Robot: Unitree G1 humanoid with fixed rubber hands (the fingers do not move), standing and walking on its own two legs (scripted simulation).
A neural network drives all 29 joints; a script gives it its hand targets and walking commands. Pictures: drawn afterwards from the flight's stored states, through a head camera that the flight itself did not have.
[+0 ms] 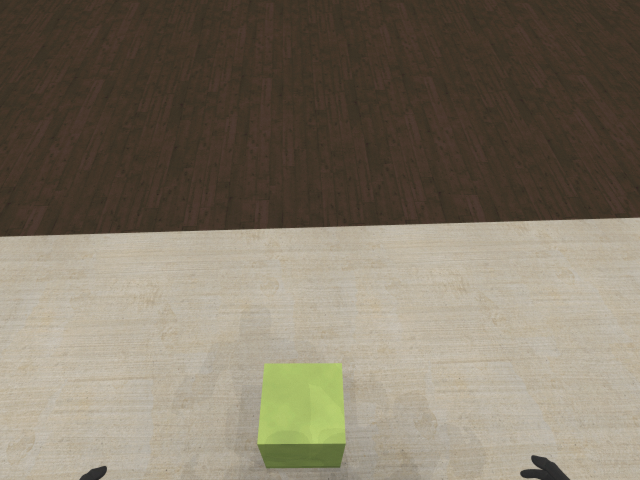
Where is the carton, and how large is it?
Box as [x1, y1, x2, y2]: [257, 363, 345, 467]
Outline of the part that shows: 264,364 257,444 266,467 339,467 345,444 341,363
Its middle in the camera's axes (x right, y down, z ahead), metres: -0.05 +0.48 +1.08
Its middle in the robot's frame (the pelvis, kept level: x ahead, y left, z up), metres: +0.40 +0.04 -0.66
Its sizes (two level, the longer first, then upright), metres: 0.210 0.200 0.250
